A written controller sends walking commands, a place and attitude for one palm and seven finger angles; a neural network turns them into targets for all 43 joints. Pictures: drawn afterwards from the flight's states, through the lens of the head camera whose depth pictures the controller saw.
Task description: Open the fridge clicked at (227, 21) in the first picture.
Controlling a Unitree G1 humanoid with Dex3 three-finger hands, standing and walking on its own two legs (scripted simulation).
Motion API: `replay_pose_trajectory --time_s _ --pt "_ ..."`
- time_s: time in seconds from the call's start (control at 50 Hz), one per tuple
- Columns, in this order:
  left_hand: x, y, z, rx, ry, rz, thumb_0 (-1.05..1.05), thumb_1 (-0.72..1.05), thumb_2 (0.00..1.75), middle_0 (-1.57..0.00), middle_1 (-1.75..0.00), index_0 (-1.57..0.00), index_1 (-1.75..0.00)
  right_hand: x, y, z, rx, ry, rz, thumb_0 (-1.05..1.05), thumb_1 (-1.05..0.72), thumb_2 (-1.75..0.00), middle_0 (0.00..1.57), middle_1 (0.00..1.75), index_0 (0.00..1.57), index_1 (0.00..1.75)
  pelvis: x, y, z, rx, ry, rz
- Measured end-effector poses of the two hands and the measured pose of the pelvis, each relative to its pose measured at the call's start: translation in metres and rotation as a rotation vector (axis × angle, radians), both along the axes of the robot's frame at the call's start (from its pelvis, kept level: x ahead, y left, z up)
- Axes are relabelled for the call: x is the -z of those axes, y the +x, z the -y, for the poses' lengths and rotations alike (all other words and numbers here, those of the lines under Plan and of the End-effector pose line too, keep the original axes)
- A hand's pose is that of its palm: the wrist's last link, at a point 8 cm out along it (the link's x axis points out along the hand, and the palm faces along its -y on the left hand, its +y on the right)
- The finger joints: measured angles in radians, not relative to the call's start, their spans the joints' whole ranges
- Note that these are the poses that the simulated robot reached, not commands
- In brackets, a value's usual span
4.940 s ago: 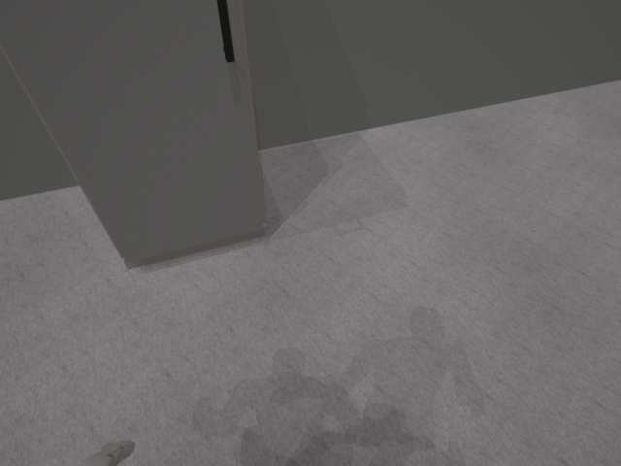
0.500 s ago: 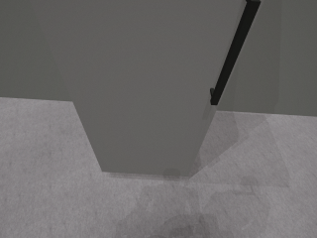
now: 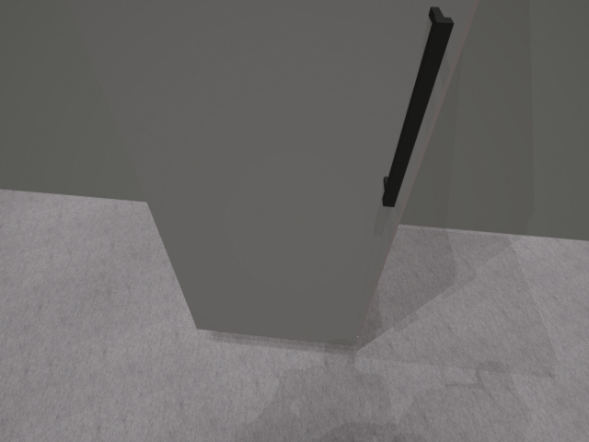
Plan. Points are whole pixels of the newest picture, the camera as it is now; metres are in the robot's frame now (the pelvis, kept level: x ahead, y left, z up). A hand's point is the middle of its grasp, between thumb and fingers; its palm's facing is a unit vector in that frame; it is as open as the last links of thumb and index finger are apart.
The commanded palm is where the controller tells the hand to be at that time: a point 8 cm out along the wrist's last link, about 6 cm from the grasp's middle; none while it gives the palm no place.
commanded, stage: come to a stop and stand still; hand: right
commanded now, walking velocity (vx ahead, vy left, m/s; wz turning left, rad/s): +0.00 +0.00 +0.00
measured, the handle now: (408, 122) +0.52 -0.13 +0.19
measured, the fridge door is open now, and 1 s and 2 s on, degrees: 0 0 0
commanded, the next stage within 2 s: look again from close up in 0.28 s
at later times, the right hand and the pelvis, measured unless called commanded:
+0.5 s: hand out of the picture +0.00 -0.17 -0.17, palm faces +0.01 +0.98 -0.22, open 7.4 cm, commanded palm none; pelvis +0.00 +0.01 +0.00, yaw +0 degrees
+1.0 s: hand out of the picture +0.01 -0.14 -0.17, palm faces +0.02 +0.98 -0.21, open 7.4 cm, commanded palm none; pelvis +0.01 +0.03 +0.00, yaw -1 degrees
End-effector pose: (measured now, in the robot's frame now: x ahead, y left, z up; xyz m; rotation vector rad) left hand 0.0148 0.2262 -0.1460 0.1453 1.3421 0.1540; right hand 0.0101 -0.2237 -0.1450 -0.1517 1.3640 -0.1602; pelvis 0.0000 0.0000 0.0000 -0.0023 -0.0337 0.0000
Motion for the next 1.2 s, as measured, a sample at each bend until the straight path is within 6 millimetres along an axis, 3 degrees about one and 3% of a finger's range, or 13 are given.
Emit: replay_pose_trajectory --time_s 0.14,0.26,0.4,0.76,1.2 --pt "0.007 -0.027 0.009 0.019 -0.024 -0.026 0.0 0.91 0.9 -0.2 -0.3 -0.2 -0.3 0.003 -0.01 0.004 -0.025 -0.007 0.003 0.01 -0.92 -0.9 0.2 0.3 0.2 0.3 0.006 -0.008 0.005 0.013 0.007 -0.012" --pt "0.016 -0.033 0.021 0.017 -0.07 -0.026 0.0 0.91 0.9 -0.2 -0.3 -0.2 -0.3 -0.004 -0.017 0.008 -0.019 -0.029 -0.004 0.01 -0.91 -0.9 0.2 0.3 0.2 0.3 0.007 -0.007 0.006 0.009 -0.003 -0.004" --pt "0.017 -0.033 0.021 0.018 -0.087 -0.031 0.01 0.91 0.9 -0.2 -0.3 -0.2 -0.3 -0.006 -0.018 0.0 -0.017 -0.029 -0.01 0.01 -0.91 -0.9 0.2 0.3 0.2 0.3 0.005 -0.007 0.0 0.005 -0.012 -0.008" --pt "0.007 -0.012 -0.017 0.026 -0.028 -0.03 0.0 0.91 0.9 -0.2 -0.3 -0.2 -0.3 -0.001 -0.015 -0.027 -0.001 0.002 -0.029 0.01 -0.92 -0.9 0.2 0.3 0.2 0.3 0.003 0.001 -0.023 0.007 -0.011 -0.013" --pt "0.005 0.004 -0.035 0.038 -0.017 -0.021 0.0 0.91 0.9 -0.2 -0.3 -0.2 -0.3 -0.004 0.007 -0.033 -0.008 -0.014 0.015 0.01 -0.91 -0.9 0.2 0.3 0.2 0.3 0.002 0.007 -0.038 0.01 -0.009 -0.014"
